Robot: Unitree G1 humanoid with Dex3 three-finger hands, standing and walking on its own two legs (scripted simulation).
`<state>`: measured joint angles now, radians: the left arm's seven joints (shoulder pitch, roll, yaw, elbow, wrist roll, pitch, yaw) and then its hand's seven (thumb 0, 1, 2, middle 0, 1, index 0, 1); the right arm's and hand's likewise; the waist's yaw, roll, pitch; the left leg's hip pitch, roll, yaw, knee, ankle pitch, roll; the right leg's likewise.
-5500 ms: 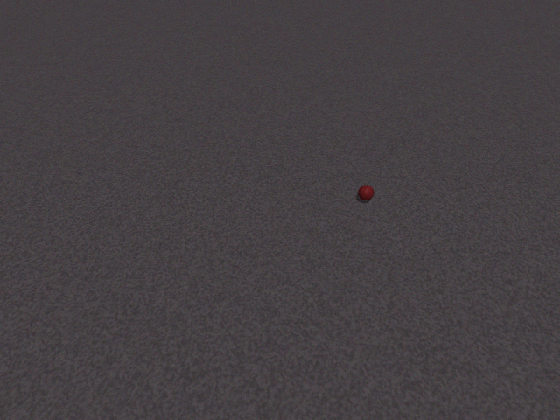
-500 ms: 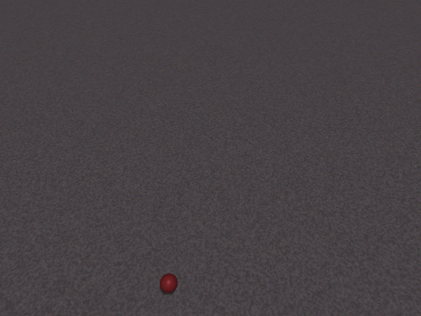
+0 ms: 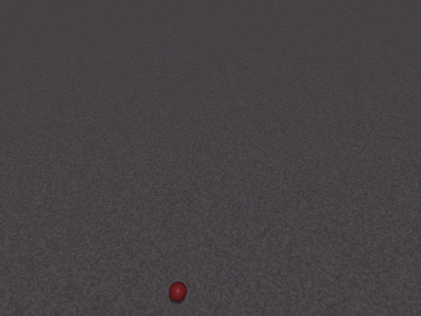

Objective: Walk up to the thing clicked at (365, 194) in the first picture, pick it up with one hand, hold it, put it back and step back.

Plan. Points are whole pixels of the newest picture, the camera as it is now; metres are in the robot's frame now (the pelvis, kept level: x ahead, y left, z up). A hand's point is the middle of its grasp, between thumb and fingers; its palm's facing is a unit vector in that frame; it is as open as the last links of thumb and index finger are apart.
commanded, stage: walk up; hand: left
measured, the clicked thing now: (177, 291) +0.39 +0.21 -0.74
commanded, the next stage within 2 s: stand in 1.84 s
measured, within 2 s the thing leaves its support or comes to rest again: neither
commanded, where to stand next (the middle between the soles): +0.05 -0.02 m, yaw +0 degrees
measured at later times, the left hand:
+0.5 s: hand out of the picture +0.12 +0.29 -0.19, palm faces -0.08 -0.94 -0.32, open 7.4 cm
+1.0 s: hand out of the picture +0.02 +0.28 -0.12, palm faces +0.07 -0.88 -0.46, open 7.4 cm
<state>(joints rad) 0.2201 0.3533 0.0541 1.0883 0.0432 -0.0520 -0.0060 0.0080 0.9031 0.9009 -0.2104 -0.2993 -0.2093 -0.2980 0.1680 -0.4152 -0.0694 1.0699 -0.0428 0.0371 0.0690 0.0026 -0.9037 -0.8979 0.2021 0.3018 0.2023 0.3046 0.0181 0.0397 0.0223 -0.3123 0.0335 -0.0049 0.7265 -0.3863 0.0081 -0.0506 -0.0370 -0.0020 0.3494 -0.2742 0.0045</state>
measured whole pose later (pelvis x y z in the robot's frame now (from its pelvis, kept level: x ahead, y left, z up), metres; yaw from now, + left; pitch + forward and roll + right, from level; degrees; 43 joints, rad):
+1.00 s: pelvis -0.05 -0.01 -0.02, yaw +2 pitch -3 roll +1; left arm 0.29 0.40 0.09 0.82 0.03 -0.05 -0.02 0.01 0.90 0.90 -0.21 -0.30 -0.21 -0.30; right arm 0.35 -0.45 -0.06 0.91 -0.03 0.02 0.06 0.01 -0.90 -0.90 0.20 0.30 0.20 0.30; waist 0.02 0.05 0.06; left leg -0.36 -0.01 -0.07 0.87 -0.49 0.01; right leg -0.30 -0.10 -0.02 0.63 -0.29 -0.01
